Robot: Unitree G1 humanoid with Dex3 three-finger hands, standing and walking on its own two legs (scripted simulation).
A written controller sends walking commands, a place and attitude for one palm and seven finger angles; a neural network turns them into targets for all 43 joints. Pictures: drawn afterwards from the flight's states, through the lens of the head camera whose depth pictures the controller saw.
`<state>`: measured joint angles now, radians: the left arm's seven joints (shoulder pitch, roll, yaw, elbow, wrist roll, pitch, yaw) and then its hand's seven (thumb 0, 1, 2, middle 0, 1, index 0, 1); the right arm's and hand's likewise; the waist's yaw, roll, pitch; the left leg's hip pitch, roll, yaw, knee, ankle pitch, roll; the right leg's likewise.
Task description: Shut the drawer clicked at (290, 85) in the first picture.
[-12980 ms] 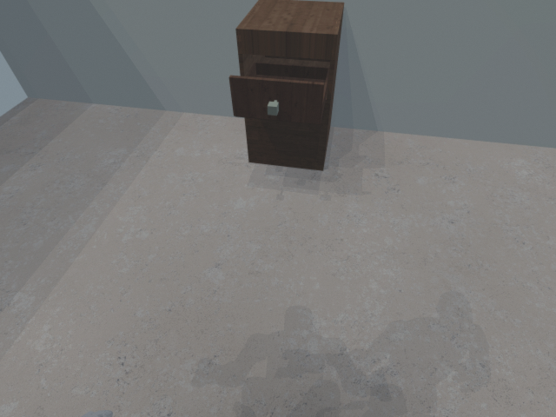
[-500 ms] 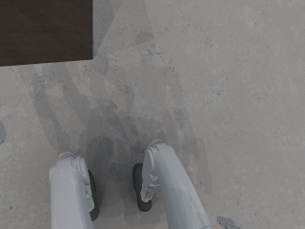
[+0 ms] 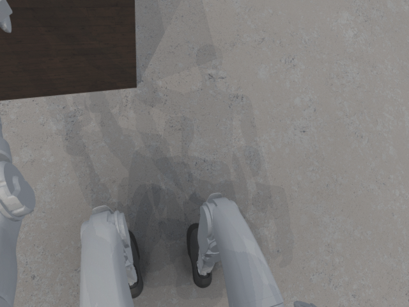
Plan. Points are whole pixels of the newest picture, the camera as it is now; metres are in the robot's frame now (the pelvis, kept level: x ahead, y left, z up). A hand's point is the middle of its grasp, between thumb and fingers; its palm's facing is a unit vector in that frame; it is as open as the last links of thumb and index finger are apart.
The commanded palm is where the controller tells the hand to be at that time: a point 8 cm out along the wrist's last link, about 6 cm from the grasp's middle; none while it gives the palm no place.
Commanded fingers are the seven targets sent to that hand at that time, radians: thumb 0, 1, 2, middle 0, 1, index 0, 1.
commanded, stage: pull the fist back off the drawer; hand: left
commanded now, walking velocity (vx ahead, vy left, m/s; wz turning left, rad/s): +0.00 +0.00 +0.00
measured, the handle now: out of the picture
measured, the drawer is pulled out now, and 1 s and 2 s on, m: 0.00 0.00 0.00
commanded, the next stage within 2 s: draw the hand back to the body in 0.14 s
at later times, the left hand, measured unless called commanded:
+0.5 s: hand out of the picture +0.49 +0.25 +0.10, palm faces +0.12 -0.99 -0.09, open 3.3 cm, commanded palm +0.46 +0.28 +0.13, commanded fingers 0.00 0.90 0.90 -1.40 -1.60 -1.40 -1.60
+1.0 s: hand out of the picture +0.35 +0.26 +0.26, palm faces +0.33 -0.89 -0.33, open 3.3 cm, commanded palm +0.30 +0.30 +0.30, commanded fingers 0.00 0.90 0.90 -1.40 -1.60 -1.40 -1.60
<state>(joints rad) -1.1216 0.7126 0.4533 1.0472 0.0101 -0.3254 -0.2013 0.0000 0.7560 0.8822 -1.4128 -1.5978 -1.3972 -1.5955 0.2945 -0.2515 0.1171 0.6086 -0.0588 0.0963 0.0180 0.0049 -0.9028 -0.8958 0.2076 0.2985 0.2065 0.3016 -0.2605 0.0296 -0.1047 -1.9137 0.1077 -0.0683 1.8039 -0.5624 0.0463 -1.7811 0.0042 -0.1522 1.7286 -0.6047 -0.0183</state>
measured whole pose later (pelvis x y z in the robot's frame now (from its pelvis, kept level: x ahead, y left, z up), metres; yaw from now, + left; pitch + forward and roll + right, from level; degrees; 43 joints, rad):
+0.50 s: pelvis +0.04 +0.00 +0.08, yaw +4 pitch +34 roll -6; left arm -0.53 0.42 0.38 0.43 -0.16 -0.23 -0.19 0.02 0.90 0.90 -1.40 -1.60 -1.39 -1.60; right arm 0.20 -0.24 0.04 0.56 0.03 0.10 0.02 0.01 -0.91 -0.90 0.20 0.30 0.20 0.30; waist -0.11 0.05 -0.11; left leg -1.55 0.10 -0.02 1.53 -0.57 0.02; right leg -1.45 0.01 -0.11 1.48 -0.61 -0.02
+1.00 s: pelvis +0.09 +0.00 +0.23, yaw +8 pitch +8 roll -1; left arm 0.10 0.32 0.11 0.16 -0.06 -0.03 0.13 0.02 0.90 0.90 -1.40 -1.60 -1.40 -1.59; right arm 0.22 -0.24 0.04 0.48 0.06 0.09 -0.11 0.01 -0.90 -0.90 0.20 0.30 0.20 0.30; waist -0.02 0.05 -0.07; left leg -0.55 0.04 0.04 0.80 -0.38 0.01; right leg -0.47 -0.02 -0.08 0.76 -0.43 -0.01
